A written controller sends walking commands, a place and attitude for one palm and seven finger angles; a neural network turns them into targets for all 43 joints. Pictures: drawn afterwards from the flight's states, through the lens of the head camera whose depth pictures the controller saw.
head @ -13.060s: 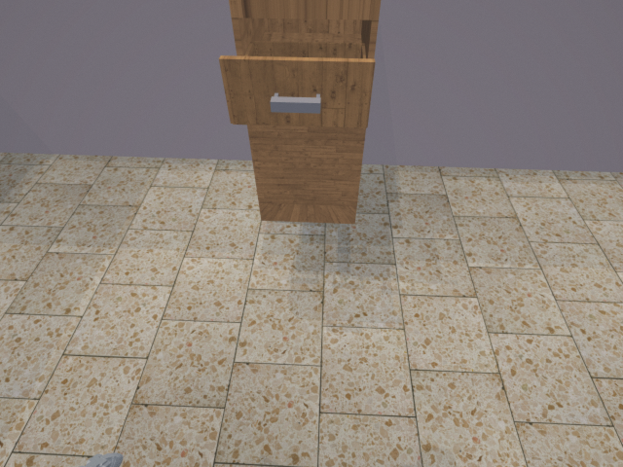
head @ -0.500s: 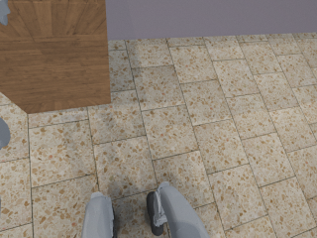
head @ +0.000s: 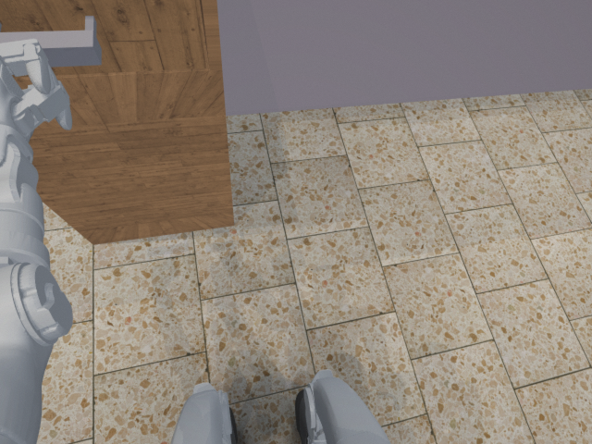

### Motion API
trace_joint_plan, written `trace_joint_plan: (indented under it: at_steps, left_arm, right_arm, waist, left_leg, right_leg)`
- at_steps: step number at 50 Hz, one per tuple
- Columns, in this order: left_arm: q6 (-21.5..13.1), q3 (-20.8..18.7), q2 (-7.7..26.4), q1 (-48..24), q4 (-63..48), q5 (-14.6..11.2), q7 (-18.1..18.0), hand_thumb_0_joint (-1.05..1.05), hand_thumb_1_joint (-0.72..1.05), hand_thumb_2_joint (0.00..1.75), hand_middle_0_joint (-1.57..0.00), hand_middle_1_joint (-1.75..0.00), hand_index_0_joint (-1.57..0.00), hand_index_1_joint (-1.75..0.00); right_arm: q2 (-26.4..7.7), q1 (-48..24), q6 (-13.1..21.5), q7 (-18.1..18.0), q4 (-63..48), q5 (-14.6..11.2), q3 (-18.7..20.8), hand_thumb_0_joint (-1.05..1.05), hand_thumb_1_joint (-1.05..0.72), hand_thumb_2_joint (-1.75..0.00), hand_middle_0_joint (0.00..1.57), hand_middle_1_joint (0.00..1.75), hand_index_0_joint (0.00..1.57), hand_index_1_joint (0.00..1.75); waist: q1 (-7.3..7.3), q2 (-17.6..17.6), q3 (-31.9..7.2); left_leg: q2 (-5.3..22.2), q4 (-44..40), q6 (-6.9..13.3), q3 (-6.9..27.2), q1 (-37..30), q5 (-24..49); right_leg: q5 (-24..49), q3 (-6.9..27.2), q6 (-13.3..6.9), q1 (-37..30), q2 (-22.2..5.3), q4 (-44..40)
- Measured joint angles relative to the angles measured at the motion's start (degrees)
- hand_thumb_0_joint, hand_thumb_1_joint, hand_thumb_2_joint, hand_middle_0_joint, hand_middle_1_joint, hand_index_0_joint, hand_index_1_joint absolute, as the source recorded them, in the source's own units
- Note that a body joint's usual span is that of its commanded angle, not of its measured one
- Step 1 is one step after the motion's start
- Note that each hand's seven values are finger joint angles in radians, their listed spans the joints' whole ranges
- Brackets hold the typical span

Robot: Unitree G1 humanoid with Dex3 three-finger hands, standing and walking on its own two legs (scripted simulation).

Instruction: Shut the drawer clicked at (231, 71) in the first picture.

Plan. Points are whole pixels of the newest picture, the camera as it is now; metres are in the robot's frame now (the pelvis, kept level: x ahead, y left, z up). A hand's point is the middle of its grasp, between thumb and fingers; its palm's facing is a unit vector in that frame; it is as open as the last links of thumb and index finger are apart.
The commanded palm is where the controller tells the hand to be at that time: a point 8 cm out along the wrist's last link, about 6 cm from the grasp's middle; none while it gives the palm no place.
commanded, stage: draw the hand back to the body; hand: left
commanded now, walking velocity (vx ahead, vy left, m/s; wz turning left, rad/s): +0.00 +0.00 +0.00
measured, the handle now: (42, 36) +0.63 +0.26 +0.07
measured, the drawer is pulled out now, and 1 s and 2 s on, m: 0.00 0.00 0.00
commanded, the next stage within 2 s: step back with the hand held close in 1.42 s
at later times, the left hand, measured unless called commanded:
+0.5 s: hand out of the picture +0.40 +0.24 +0.13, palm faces +0.10 -0.99 -0.03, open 3.3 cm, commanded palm +0.36 +0.28 +0.15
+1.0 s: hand out of the picture +0.26 +0.23 +0.21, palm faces +0.39 -0.87 -0.30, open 3.3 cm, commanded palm +0.21 +0.27 +0.22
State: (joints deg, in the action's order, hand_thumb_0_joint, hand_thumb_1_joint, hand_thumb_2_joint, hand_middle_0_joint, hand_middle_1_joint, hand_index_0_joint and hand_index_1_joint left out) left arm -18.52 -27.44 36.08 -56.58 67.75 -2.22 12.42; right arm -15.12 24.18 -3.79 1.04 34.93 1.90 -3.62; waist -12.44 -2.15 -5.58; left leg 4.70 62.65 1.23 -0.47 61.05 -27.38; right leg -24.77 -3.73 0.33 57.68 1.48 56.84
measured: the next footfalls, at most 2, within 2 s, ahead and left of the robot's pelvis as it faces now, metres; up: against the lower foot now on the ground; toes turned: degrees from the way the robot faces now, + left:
none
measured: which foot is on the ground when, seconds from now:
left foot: down 0.00-1.00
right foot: down 0.00-1.00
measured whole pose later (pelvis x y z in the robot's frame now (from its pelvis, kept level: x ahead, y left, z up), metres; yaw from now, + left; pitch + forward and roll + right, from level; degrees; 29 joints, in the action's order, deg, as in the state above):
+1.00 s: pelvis +0.03 -0.02 +0.08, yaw +3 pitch -3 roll +0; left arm -3.7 -11.7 17.8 12.8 -7.3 -4.5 -5.5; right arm -13.1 10.4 2.1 -4.0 34.3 -1.3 -2.9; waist 2.1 -3.3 0.1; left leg 1.4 25.0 -0.2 -2.0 7.6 -14.7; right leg -15.2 -2.7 -0.5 6.5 -0.4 24.4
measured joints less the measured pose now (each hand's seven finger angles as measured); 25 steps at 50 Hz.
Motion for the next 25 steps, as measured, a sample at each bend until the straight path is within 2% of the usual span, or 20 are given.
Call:
trace_joint_plan:
  at_steps: [5,8,12,19,25]
  left_arm:
    - [-1.6,1.0,-2.2,3.3,-3.3,-1.5,0.8,0.02,0.89,0.89,-1.4,-1.6,-1.39,-1.6]
    - [-1.2,1.7,-4.7,9.3,-9.8,-3.3,1.7,0.02,0.89,0.89,-1.4,-1.6,-1.39,-1.6]
    - [1.1,3.2,-8.9,19.1,-18.8,-6.0,1.9,0.02,0.9,0.9,-1.4,-1.6,-1.39,-1.6]
    - [2.7,6.4,-13.6,32.9,-31.8,-9.4,0.5,0.02,0.9,0.9,-1.4,-1.6,-1.39,-1.6]
    - [5.2,9.3,-15.3,38.9,-37.5,-11.5,1.8,0.02,0.9,0.9,-1.4,-1.6,-1.4,-1.6]
  right_arm:
    - [0.0,-1.1,-1.0,0.0,0.2,-0.2,1.2,0.01,-0.9,-0.9,0.2,0.3,0.2,0.3]
    - [0.0,-1.4,-2.0,0.1,-0.5,-1.0,2.0,0.01,-0.9,-0.9,0.2,0.3,0.2,0.3]
    - [0.3,-1.7,-2.4,0.1,-1.6,-2.4,2.5,0.01,-0.9,-0.9,0.2,0.3,0.2,0.3]
    - [0.9,-4.0,-0.1,-0.8,-2.5,-3.8,2.8,0.01,-0.9,-0.9,0.2,0.3,0.2,0.3]
    - [0.5,-7.6,1.6,-1.9,-2.6,-4.6,2.5,0.01,-0.9,-0.9,0.2,0.3,0.2,0.3]
  waist:
    - [1.34,0.4,-0.6]
    - [2.53,0.3,-0.9]
    - [4.26,0.2,-1.4]
    - [6.87,0.1,-1.9]
    - [9.07,-0.2,-1.6]
  left_leg:
    - [-0.2,-1.1,-0.2,0.0,-2.3,-0.5]
    - [-0.2,-3.1,-0.3,-0.5,-5.4,-0.5]
    - [-0.3,-7.2,-0.3,-1.2,-11.2,0.2]
    - [-1.1,-12.9,-0.5,-1.1,-20.7,1.5]
    - [-2.0,-15.3,-0.5,-0.5,-26.1,2.5]
  right_leg:
    - [-0.7,0.0,-0.1,-2.3,-0.2,-0.9]
    - [-0.6,0.5,0.0,-5.1,-0.1,-2.8]
    - [0.2,1.1,0.0,-10.6,-0.1,-6.7]
    - [1.2,1.0,0.0,-20.1,-0.6,-11.9]
    - [1.5,0.4,0.1,-25.7,-1.3,-14.0]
